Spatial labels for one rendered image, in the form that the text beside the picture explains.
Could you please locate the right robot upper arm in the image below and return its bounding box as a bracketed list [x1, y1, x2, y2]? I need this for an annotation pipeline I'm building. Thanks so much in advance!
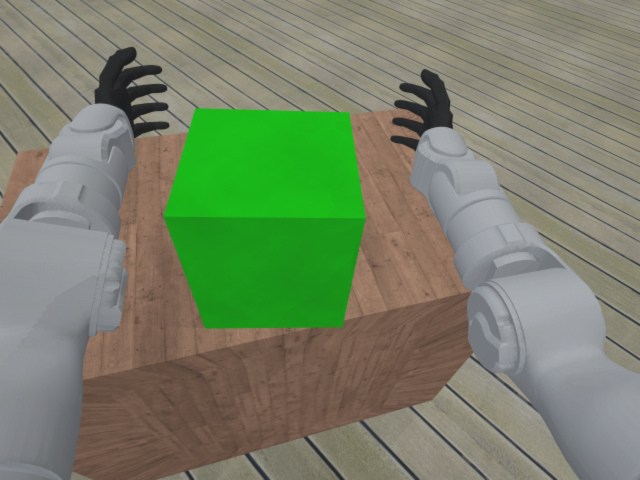
[467, 268, 640, 480]

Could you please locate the left robot forearm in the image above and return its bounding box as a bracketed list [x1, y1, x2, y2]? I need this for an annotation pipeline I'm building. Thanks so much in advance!
[0, 104, 136, 240]

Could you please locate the carton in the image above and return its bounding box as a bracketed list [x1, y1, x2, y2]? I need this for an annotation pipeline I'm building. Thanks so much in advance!
[164, 108, 366, 329]

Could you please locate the left robot hand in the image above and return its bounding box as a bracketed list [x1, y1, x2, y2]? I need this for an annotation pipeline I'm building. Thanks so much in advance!
[95, 47, 169, 138]

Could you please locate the right robot forearm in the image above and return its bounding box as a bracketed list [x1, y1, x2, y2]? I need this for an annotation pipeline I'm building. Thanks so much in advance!
[410, 127, 606, 344]

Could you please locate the left robot upper arm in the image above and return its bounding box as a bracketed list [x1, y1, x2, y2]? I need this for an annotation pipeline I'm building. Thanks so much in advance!
[0, 218, 128, 480]

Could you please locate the right robot hand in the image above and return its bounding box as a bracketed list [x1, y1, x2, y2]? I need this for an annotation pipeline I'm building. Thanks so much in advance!
[390, 69, 453, 151]

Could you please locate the pedestal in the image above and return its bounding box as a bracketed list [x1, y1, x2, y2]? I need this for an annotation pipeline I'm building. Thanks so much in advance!
[0, 109, 473, 480]

